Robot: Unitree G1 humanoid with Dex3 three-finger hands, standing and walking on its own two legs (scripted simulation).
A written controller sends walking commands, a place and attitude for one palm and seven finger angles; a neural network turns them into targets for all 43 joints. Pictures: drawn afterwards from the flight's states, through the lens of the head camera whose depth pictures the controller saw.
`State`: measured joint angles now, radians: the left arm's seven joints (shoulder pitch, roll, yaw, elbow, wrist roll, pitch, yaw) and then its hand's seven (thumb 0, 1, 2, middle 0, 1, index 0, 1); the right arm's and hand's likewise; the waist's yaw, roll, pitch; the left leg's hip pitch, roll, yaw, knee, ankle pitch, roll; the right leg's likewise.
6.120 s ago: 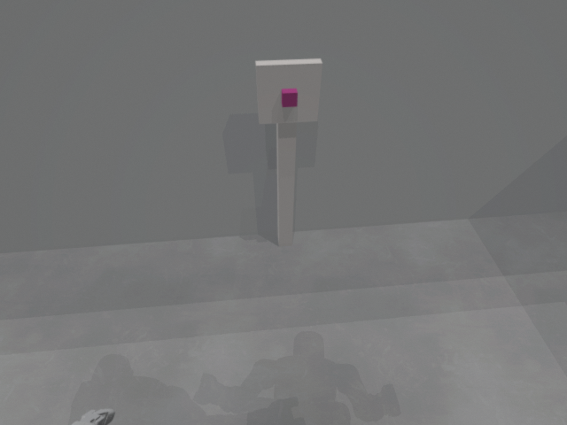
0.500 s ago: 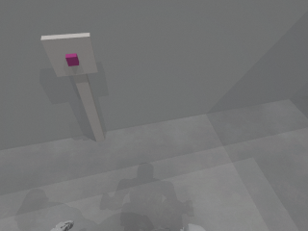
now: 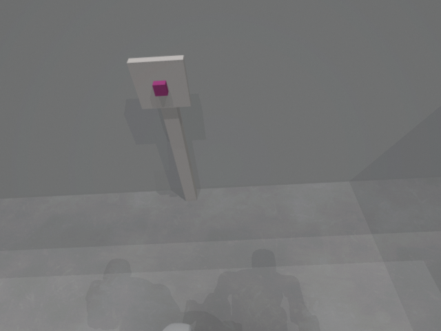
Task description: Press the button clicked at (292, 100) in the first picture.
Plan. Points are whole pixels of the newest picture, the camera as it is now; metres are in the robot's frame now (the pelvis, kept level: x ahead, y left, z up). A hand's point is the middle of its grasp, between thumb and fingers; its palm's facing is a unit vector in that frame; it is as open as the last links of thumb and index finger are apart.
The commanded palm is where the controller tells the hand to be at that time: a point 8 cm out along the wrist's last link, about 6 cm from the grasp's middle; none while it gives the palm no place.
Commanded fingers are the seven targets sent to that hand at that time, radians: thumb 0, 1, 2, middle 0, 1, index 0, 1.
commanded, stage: take the last steps up to it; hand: left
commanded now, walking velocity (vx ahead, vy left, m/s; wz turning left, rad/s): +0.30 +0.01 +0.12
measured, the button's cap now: (160, 87) +0.84 +0.25 -0.02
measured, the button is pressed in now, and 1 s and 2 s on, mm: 0 0 0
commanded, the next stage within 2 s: come to a stop and stand still in 1.10 s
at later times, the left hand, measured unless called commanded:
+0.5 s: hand out of the picture +0.06 +0.26 -0.18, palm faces +0.10 -0.98 -0.14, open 7.4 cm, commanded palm none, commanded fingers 0.00 0.90 0.90 -0.20 -0.30 -0.20 -0.30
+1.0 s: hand (148, 272) +0.28 +0.21 -0.17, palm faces +0.07 -0.97 -0.22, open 7.2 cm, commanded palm none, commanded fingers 0.00 0.90 0.90 -0.20 -0.30 -0.20 -0.30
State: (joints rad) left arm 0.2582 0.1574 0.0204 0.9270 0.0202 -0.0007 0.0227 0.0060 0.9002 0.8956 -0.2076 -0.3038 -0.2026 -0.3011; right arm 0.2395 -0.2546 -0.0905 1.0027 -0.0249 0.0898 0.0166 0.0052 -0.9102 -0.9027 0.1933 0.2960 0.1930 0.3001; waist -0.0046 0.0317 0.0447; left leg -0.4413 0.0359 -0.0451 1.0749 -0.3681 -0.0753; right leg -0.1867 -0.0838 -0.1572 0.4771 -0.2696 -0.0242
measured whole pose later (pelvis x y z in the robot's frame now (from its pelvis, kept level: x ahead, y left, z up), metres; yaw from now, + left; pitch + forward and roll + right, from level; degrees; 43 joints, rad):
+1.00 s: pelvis +0.24 +0.02 -0.01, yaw +2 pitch -1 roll -1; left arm 0.25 0.17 0.05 1.07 0.02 -0.06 0.02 -0.01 0.94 0.90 -0.21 -0.30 -0.20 -0.30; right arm 0.29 -0.15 -0.06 1.06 -0.03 -0.01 -0.01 0.00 -0.91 -0.90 0.19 0.30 0.19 0.30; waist -0.03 0.03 0.02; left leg -0.52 0.12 0.03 1.09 -0.29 0.00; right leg -0.22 0.04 -0.16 0.43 -0.19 -0.09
